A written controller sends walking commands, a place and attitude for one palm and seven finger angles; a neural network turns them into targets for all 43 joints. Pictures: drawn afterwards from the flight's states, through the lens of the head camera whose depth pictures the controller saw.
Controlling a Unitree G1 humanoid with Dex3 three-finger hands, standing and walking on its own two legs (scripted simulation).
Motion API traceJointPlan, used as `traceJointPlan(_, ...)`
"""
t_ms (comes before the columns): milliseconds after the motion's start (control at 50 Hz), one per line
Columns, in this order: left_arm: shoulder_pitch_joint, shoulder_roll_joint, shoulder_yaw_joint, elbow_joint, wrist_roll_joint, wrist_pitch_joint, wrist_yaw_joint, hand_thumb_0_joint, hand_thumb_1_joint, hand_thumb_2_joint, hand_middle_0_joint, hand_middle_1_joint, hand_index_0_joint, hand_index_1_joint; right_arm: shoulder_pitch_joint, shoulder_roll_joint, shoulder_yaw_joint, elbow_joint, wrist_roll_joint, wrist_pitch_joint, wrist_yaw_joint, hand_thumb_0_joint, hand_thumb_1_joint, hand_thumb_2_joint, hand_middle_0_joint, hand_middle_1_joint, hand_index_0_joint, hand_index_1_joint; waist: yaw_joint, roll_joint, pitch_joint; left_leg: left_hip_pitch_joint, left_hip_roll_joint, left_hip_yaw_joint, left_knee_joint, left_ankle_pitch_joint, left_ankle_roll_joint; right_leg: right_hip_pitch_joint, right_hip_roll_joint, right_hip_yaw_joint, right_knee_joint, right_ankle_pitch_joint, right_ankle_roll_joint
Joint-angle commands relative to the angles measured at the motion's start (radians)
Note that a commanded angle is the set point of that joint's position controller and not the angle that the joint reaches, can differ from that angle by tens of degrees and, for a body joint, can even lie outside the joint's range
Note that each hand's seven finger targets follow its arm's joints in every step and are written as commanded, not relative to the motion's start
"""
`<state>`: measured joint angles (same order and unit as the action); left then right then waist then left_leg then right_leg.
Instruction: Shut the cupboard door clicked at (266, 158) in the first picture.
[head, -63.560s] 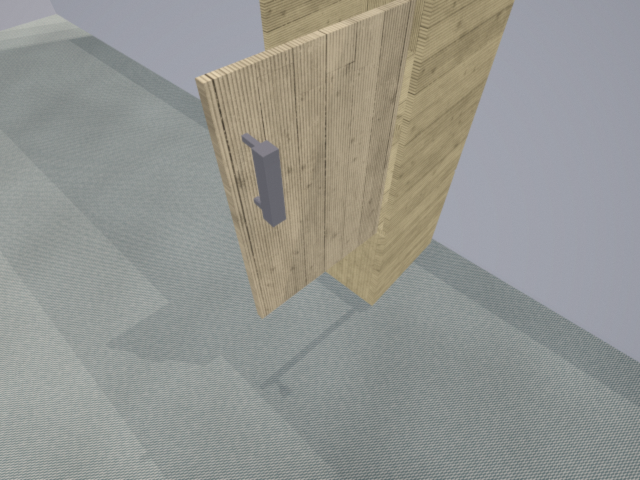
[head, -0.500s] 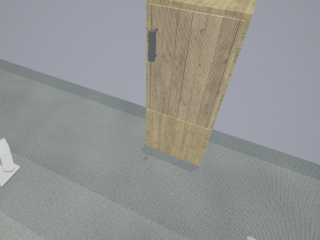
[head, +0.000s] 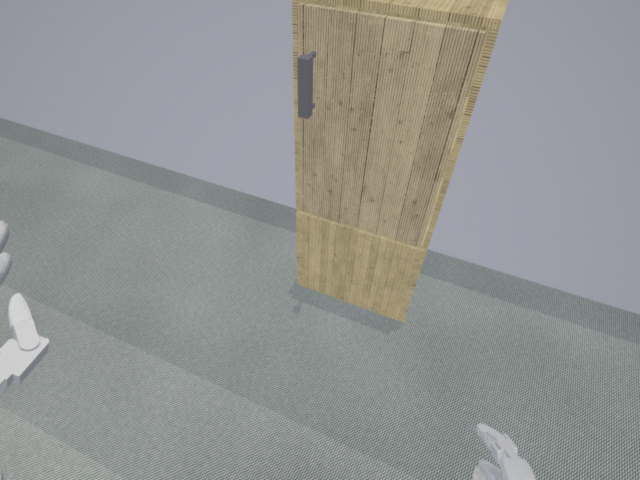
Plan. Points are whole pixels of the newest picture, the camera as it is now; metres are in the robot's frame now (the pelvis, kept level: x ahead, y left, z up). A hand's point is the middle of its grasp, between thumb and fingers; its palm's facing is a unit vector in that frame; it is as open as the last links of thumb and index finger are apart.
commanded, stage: let the arm hang, fingers relaxed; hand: left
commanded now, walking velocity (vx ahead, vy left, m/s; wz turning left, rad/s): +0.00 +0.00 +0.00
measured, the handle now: (308, 84) +0.95 +0.10 +0.09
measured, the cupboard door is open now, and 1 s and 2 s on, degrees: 0 0 0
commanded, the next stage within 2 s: look to check the result in 1.10 s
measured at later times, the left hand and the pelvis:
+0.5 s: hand out of the picture -0.06 +0.20 -0.17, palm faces +0.02 -0.97 -0.23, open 7.2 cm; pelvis -0.01 +0.00 +0.00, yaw +1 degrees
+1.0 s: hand out of the picture +0.04 +0.20 -0.16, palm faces +0.01 -0.97 -0.25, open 7.4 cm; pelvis +0.00 -0.01 +0.01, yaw +0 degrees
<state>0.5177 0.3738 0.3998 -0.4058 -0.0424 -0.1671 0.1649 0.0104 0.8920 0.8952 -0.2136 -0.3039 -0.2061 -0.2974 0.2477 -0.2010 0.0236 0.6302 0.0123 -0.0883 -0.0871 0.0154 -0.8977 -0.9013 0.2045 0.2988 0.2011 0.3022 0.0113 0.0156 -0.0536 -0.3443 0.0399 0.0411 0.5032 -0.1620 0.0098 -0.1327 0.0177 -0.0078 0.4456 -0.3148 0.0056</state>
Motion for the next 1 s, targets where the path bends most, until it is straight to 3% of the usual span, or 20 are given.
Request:
traceJointPlan(0, -0.093, 0.027, -0.281, 0.553, 0.058, 0.161, -0.155, 0.000, 0.900, 0.900, -0.200, -0.300, -0.200, -0.300, -0.117, -0.274, -0.093, 0.047, -0.001, -0.029, 0.089, 0.000, -0.900, -0.900, 0.200, 0.300, 0.200, 0.300, -0.025, 0.056, -0.001, 0.089, 0.094, -0.069, 0.025, 0.194, 0.015, -0.190, -0.109, 0.053, 0.025, 0.157, -0.035)
traceJointPlan(20, -0.124, 0.003, -0.296, 0.588, 0.068, 0.166, -0.162, 0.000, 0.900, 0.900, -0.200, -0.300, -0.200, -0.300, -0.090, -0.265, -0.092, 0.061, -0.016, -0.013, 0.087, 0.000, -0.900, -0.900, 0.200, 0.300, 0.200, 0.300, -0.019, 0.008, -0.022, 0.086, 0.107, -0.089, 0.031, 0.208, 0.026, -0.196, -0.088, 0.036, 0.059, 0.103, -0.039)
traceJointPlan(60, -0.171, 0.035, -0.307, 0.679, 0.066, 0.167, -0.168, 0.000, 0.900, 0.900, -0.200, -0.300, -0.200, -0.300, -0.110, -0.272, -0.074, 0.054, -0.020, 0.024, 0.085, 0.000, -0.900, -0.900, 0.200, 0.300, 0.200, 0.300, -0.009, -0.080, 0.009, 0.024, 0.107, -0.135, -0.001, 0.096, 0.047, -0.175, -0.077, 0.036, 0.048, 0.011, -0.044)
traceJointPlan(120, -0.238, 0.066, -0.330, 0.870, 0.068, 0.162, -0.164, 0.000, 0.900, 0.900, -0.200, -0.300, -0.200, -0.300, -0.106, -0.258, -0.064, 0.094, -0.033, 0.059, 0.089, 0.000, -0.900, -0.900, 0.200, 0.300, 0.200, 0.300, -0.024, -0.201, 0.051, 0.065, 0.057, -0.129, 0.021, 0.027, 0.029, -0.231, -0.127, 0.115, -0.037, -0.026, -0.080)
traceJointPlan(160, -0.271, 0.057, -0.351, 0.991, 0.064, 0.168, -0.156, 0.000, 0.900, 0.900, -0.200, -0.300, -0.200, -0.300, -0.085, -0.219, -0.053, 0.142, -0.039, 0.081, 0.090, 0.000, -0.900, -0.900, 0.200, 0.300, 0.200, 0.300, -0.037, -0.166, 0.054, 0.106, 0.031, -0.101, 0.033, 0.028, 0.014, -0.245, -0.152, 0.139, -0.069, -0.024, -0.092)
traceJointPlan(200, -0.290, 0.038, -0.365, 1.096, 0.062, 0.174, -0.152, 0.000, 0.900, 0.900, -0.200, -0.300, -0.200, -0.300, -0.061, -0.199, -0.045, 0.191, -0.041, 0.091, 0.088, 0.000, -0.900, -0.900, 0.200, 0.300, 0.200, 0.300, -0.047, -0.051, 0.058, 0.137, 0.041, -0.111, -0.016, 0.028, 0.008, -0.237, -0.131, 0.124, -0.062, -0.052, -0.082)
traceJointPlan(240, -0.253, 0.021, -0.367, 1.195, 0.058, 0.177, -0.150, 0.000, 0.900, 0.900, -0.200, -0.300, -0.200, -0.300, -0.059, -0.196, -0.044, 0.234, -0.039, 0.092, 0.083, 0.000, -0.900, -0.900, 0.200, 0.300, 0.200, 0.300, -0.027, 0.083, 0.061, 0.094, 0.066, -0.152, -0.111, -0.031, 0.018, -0.158, -0.091, 0.093, -0.038, -0.048, -0.057)
traceJointPlan(300, -0.184, -0.012, -0.352, 1.319, 0.059, 0.173, -0.150, 0.000, 0.900, 0.900, -0.200, -0.300, -0.200, -0.300, -0.050, -0.180, -0.052, 0.293, -0.039, 0.091, 0.071, 0.000, -0.900, -0.900, 0.200, 0.300, 0.200, 0.300, -0.004, 0.168, 0.042, 0.075, 0.069, -0.156, -0.170, -0.128, 0.022, -0.076, -0.082, 0.081, -0.054, -0.003, -0.062)
traceJointPlan(400, -0.168, -0.011, -0.358, 1.439, 0.055, 0.162, -0.151, 0.000, 0.900, 0.900, -0.200, -0.300, -0.200, -0.300, 0.007, -0.180, -0.064, 0.375, -0.028, 0.088, 0.058, 0.000, -0.900, -0.900, 0.200, 0.300, 0.200, 0.300, -0.016, 0.105, 0.039, 0.150, 0.072, -0.148, -0.169, -0.092, 0.022, -0.078, -0.092, 0.082, -0.110, 0.027, -0.070)
traceJointPlan(460, -0.171, -0.016, -0.362, 1.482, 0.056, 0.158, -0.148, 0.000, 0.900, 0.900, -0.200, -0.300, -0.200, -0.300, 0.025, -0.180, -0.069, 0.405, -0.025, 0.091, 0.055, 0.000, -0.900, -0.900, 0.200, 0.300, 0.200, 0.300, -0.024, 0.025, 0.073, 0.173, 0.074, -0.140, -0.162, -0.063, 0.024, -0.103, -0.099, 0.081, -0.139, 0.021, -0.070)
traceJointPlan(620, -0.161, -0.004, -0.365, 1.525, 0.059, 0.157, -0.141, 0.000, 0.900, 0.900, -0.200, -0.300, -0.200, -0.300, 0.020, -0.185, -0.077, 0.442, -0.023, 0.098, 0.058, 0.000, -0.900, -0.900, 0.200, 0.300, 0.200, 0.300, -0.025, -0.048, 0.129, 0.193, 0.072, -0.122, -0.175, -0.089, 0.024, -0.152, -0.100, 0.086, -0.168, -0.038, -0.067)
traceJointPlan(780, -0.214, 0.015, -0.362, 1.514, 0.060, 0.154, -0.141, 0.000, 0.900, 0.900, -0.200, -0.300, -0.200, -0.300, -0.027, -0.188, -0.074, 0.448, -0.027, 0.092, 0.063, 0.000, -0.900, -0.900, 0.200, 0.300, 0.200, 0.300, -0.026, -0.033, 0.155, 0.194, 0.070, -0.114, -0.183, -0.045, 0.018, -0.152, -0.111, 0.089, -0.175, -0.009, -0.060)
traceJointPlan(980, -0.282, 0.041, -0.356, 1.492, 0.057, 0.144, -0.143, 0.000, 0.900, 0.900, -0.200, -0.300, -0.200, -0.300, -0.077, -0.207, -0.067, 0.442, -0.028, 0.078, 0.063, 0.000, -0.900, -0.900, 0.200, 0.300, 0.200, 0.300, -0.020, 0.002, 0.100, 0.211, 0.077, -0.110, -0.166, 0.113, 0.013, -0.055, -0.125, 0.086, -0.181, 0.157, -0.054)
